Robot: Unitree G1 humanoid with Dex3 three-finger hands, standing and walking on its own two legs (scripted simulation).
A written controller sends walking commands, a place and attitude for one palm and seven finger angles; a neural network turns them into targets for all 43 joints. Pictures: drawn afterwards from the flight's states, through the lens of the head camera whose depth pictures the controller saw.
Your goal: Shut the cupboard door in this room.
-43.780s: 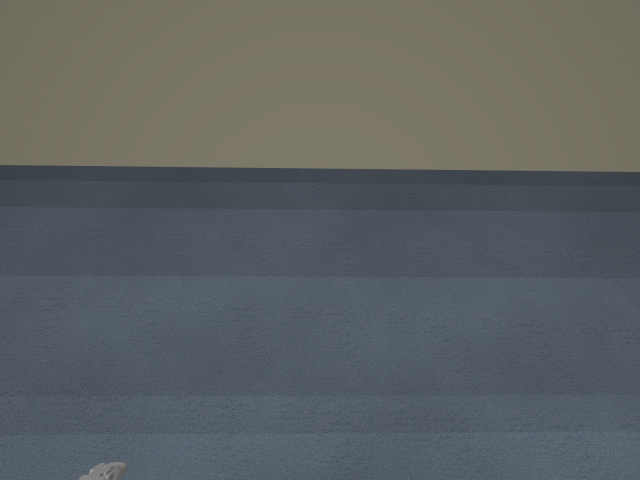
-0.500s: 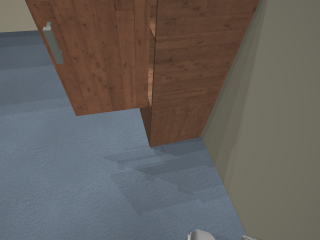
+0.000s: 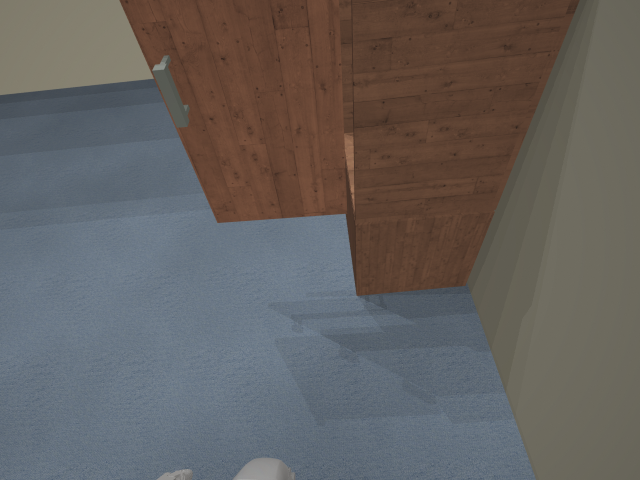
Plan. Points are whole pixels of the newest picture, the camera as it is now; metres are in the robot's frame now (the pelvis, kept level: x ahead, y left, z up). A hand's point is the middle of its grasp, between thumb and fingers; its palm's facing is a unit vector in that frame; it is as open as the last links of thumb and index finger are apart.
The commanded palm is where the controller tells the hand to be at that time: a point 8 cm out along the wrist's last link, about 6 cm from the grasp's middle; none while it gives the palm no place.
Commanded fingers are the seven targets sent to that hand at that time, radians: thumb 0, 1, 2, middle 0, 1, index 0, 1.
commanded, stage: take the last steps up to it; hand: left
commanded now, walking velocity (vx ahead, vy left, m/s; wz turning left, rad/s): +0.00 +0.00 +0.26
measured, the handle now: (174, 91) +0.77 +0.32 +0.08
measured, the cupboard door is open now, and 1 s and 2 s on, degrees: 88 88 88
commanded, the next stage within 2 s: come to a stop and stand still in 1.16 s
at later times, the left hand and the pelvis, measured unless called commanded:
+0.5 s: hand out of the picture +0.00 +0.24 -0.18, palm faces +0.18 -0.96 -0.21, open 7.4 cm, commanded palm none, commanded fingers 0.00 0.90 0.90 -0.20 -0.30 -0.20 -0.30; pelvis +0.04 +0.05 +0.00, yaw +7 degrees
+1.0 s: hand (214, 413) +0.24 +0.19 -0.16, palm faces +0.18 -0.95 -0.24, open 7.2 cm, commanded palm none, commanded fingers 0.00 0.90 0.90 -0.20 -0.30 -0.20 -0.30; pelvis +0.21 +0.00 +0.00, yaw +8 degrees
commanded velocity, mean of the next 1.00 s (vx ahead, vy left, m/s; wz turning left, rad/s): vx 0.28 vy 0.06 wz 0.07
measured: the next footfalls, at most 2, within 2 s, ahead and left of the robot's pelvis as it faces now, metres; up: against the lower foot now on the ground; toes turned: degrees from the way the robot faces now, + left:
left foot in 0.28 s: -0.01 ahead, +0.15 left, +0.00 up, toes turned +9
right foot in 0.70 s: +0.29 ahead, -0.05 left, +0.00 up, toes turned -2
